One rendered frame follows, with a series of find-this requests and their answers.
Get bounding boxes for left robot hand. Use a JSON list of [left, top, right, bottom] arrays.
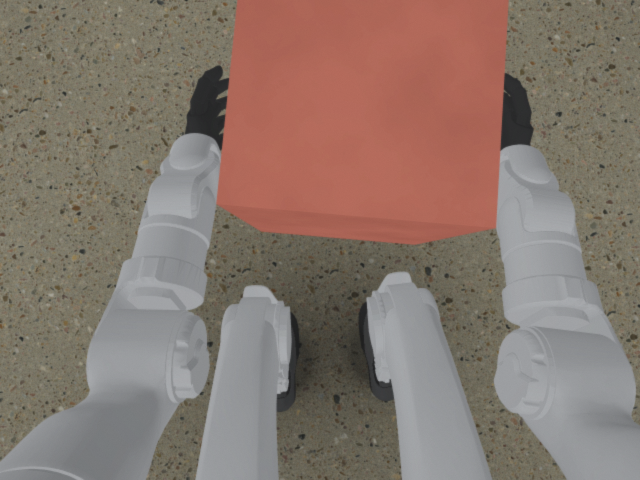
[[185, 65, 229, 151]]

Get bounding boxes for left robot forearm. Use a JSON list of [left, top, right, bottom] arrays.
[[86, 133, 221, 389]]

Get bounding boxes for robot left upper arm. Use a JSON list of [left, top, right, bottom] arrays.
[[0, 309, 210, 480]]

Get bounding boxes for robot right upper arm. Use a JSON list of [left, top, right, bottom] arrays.
[[494, 326, 640, 480]]

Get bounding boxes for robot left foot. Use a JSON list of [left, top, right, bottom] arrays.
[[276, 312, 299, 412]]

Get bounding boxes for left robot thigh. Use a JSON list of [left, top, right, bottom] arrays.
[[195, 297, 292, 480]]

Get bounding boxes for right robot hand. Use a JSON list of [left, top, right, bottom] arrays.
[[500, 73, 534, 151]]

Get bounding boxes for carton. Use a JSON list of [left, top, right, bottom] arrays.
[[216, 0, 509, 245]]

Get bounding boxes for right robot forearm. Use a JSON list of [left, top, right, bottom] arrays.
[[496, 145, 636, 410]]

